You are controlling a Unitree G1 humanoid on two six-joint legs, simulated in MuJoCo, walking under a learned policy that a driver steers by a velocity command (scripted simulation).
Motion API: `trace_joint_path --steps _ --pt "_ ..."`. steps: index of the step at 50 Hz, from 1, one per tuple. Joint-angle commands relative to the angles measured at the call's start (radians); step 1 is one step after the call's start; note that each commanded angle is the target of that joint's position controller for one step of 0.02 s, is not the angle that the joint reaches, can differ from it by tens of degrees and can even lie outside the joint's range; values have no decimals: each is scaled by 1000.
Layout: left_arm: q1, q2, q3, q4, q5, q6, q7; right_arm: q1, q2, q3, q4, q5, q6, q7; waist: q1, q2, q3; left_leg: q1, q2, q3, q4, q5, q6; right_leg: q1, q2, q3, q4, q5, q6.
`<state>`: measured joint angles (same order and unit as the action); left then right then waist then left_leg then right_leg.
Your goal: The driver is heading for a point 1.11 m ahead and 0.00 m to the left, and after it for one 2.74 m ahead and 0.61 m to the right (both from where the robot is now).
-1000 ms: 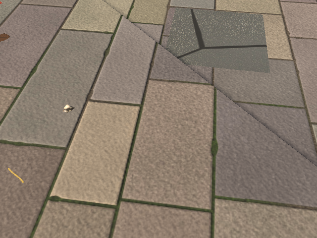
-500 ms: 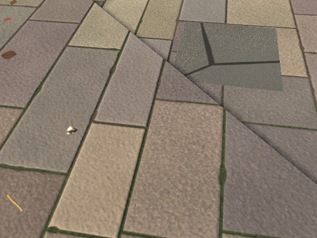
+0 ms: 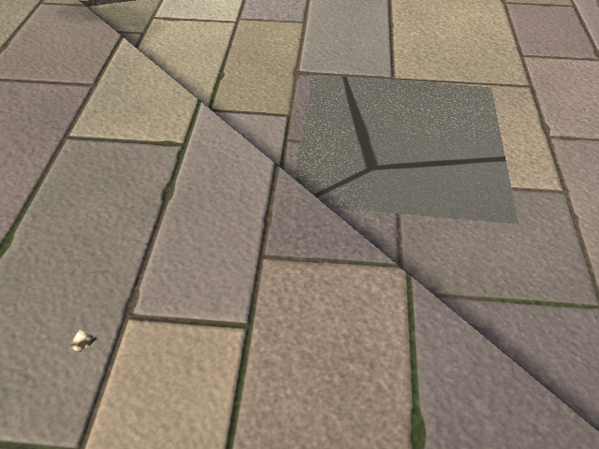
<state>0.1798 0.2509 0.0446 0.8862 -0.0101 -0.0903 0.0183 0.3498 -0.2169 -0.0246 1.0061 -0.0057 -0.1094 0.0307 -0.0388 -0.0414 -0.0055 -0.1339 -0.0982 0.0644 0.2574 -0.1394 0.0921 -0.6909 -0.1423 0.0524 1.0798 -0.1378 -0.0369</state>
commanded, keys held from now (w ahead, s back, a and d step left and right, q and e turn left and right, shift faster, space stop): w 1.00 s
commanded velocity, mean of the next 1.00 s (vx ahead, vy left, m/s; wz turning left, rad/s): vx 0.50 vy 0.00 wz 0.00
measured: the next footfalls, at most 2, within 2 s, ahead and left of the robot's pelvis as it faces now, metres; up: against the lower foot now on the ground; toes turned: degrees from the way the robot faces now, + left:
right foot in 0.30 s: +0.35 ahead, -0.16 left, +0.00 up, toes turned -2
left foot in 0.86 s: +0.66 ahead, +0.07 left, +0.00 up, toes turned +3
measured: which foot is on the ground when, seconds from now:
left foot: down 0.00-0.30, up 0.32-0.84, down 0.86-1.00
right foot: up 0.00-0.28, down 0.30-0.86, up 0.88-1.00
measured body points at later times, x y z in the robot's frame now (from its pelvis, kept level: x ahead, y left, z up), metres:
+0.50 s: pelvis +0.28 -0.08 +0.00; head +0.30 -0.09 +0.45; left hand +0.34 +0.18 -0.13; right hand +0.38 -0.35 -0.14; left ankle +0.29 +0.08 -0.66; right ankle +0.31 -0.16 -0.75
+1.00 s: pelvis +0.56 -0.01 -0.01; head +0.59 +0.00 +0.44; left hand +0.59 +0.25 -0.16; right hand +0.68 -0.27 -0.13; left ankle +0.62 +0.07 -0.75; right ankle +0.45 -0.16 -0.65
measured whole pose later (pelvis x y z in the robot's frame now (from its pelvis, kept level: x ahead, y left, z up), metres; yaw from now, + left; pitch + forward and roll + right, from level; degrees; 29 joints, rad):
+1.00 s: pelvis +0.56 -0.01 -0.01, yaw +1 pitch +1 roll +0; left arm 0.30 0.25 0.05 0.97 -0.03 -0.10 0.00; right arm 0.17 -0.24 -0.06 0.90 0.00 -0.10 0.04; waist 0.00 -0.02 0.03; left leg -0.35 -0.03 0.07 0.47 -0.15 0.06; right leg -0.39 -0.03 0.03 1.17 -0.38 -0.05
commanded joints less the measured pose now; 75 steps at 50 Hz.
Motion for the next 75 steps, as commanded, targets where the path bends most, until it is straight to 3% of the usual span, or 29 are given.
trace_joint_path --steps 1,10,12,14,15,16,17,18,19,21,26,38,41,43,44,45,47,48,51,57,58,59,66,69,70,71,72,74,75 --pt "-6 38 10 -51 8 -3 0 -24 -140 -23 -57 4 -10 -22 33 69 64 -65 285 -198 -164 137 152 -41 -24 2 -165 159 21" --pt "-262 34 -5 -143 -13 -26 -50 119 -169 -34 -5 24 25 -37 -41 93 102 186 345 -173 -69 160 106 -18 53 -44 -534 149 -6" --pt "-211 61 5 -140 -13 -34 -59 94 -186 -40 -9 23 35 -40 1 115 69 211 357 -170 0 298 87 88 82 -63 -568 76 -35" --pt "46 138 47 -65 -11 -37 -52 49 -172 -33 -26 15 44 -39 134 117 -87 145 279 -104 291 582 44 447 140 -103 -588 77 -88" --pt "249 226 71 -24 1 -35 -42 52 -137 -15 -56 -3 41 -39 196 9 -250 -71 213 -51 620 345 6 775 -47 110 -570 98 -159" --pt "313 292 84 0 10 -29 -48 190 12 25 -55 5 15 -24 124 -273 -384 -481 23 -65 962 -336 -58 1119 -267 597 -690 -64 -325" --pt "299 184 57 -5 4 -30 -48 144 -101 2 -41 31 -12 -20 155 -178 -369 -596 67 -205 1092 -408 -38 1101 -252 683 -767 -153 -302" --pt "196 140 42 -24 -1 -32 -45 34 -164 -16 -77 51 -25 -19 136 -123 -208 -654 123 -183 1102 -320 -21 956 -218 515 -778 -88 -247" --pt "101 114 31 -44 2 -30 -46 -28 -165 -19 -92 46 -27 -27 102 -26 -135 -608 177 -155 1060 -221 -22 796 -180 382 -804 27 -220" --pt "36 57 14 -45 16 -32 -55 -34 -136 -30 -94 25 -6 -35 38 -10 -60 -504 232 -149 952 -129 -28 602 -104 226 -870 133 -189" --pt "110 105 27 8 16 -36 -43 -87 -96 -36 -119 15 32 -42 19 -6 11 -551 249 -124 778 -1 -61 537 -76 102 -948 254 -206" --pt "274 133 36 91 -6 5 -11 -449 -78 -24 -237 28 7 2 113 -16 107 -597 189 -74 296 163 -41 766 -110 27 -905 228 -156" --pt "235 156 46 88 -9 17 -6 -376 -114 -38 -229 29 -3 13 55 -44 51 -436 143 -39 258 66 -3 798 -121 18 -803 450 -132" --pt "198 132 35 73 -1 25 -7 -94 -194 -82 -142 25 -3 2 -79 -33 -121 -25 110 -18 253 97 50 683 -32 -50 -480 629 -83" --pt "216 99 19 48 19 22 -6 90 -278 -101 -109 12 1 -10 -119 121 -278 286 328 -287 256 98 120 449 48 -99 -133 264 -44" --pt "342 -38 -16 57 2 -3 -20 114 -304 -101 -93 4 2 0 -42 370 -384 550 510 -761 101 -85 272 84 225 -14 155 -428 4" --pt "171 124 22 28 -41 -37 -24 -16 -166 -65 -118 21 -3 -1 -53 196 -168 348 440 -592 34 -130 176 -69 115 62 251 -339 -32" --pt "123 121 23 18 -35 -38 -16 -102 -146 -56 -136 17 -4 0 -16 97 -100 194 405 -478 7 -26 152 -19 59 33 201 -239 -29" --pt "147 66 32 22 -13 -4 -9 -140 -94 -42 -122 -2 -8 8 54 113 -40 -13 328 -311 -77 100 137 116 1 23 82 -133 -20" --pt "-14 52 38 -34 3 16 -5 -39 -152 -53 -76 2 -1 -25 32 88 35 0 314 -203 -139 202 137 -26 -12 1 -181 92 25" --pt "-19 15 12 -42 81 39 -41 22 -126 -47 -52 -9 3 -19 41 70 68 -60 262 -127 -149 209 113 55 15 -86 -238 115 36" --pt "-53 -7 7 -51 78 48 -57 30 -114 -45 -49 -11 3 -16 29 101 81 -89 237 -94 -148 207 94 103 26 -105 -300 160 33" --pt "-204 55 6 -128 47 44 -54 100 -154 -58 -27 -22 18 -33 -9 122 96 178 331 -128 -68 295 90 105 65 -107 -507 49 -13" --pt "11 74 24 -68 51 23 -40 66 -153 -58 -23 -24 30 -41 92 109 2 193 303 -85 196 541 57 382 136 -136 -629 -21 -69" --pt "199 117 42 -7 66 7 -30 75 -122 -48 -34 -20 32 -41 151 46 -115 72 244 -40 432 445 35 641 85 -73 -638 -19 -105" --pt "335 237 71 8 85 0 -20 155 -30 -24 -73 19 29 -31 149 -180 -263 -288 106 39 814 17 -19 981 -217 356 -683 -103 -213" --pt "324 237 75 19 45 16 -30 146 -103 -44 -65 5 27 -33 144 -195 -301 -457 26 -66 965 -397 -10 1000 -279 619 -816 -162 -248" --pt "135 108 40 -19 32 19 -38 21 -116 -50 -79 -4 28 -25 86 -15 -51 -504 137 -121 977 -232 7 731 -195 358 -851 -191 -198" --pt "97 69 28 -19 33 13 -38 0 -93 -48 -78 -4 33 -21 59 -12 7 -468 170 -111 920 -182 4 633 -144 264 -890 -141 -162"
Keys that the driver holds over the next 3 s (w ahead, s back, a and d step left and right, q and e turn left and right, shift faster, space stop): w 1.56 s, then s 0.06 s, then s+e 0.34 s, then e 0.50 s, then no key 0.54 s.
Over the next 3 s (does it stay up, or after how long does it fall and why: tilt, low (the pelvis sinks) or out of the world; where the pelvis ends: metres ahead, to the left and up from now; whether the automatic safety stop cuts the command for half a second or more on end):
stays up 0.91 -0.01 -0.01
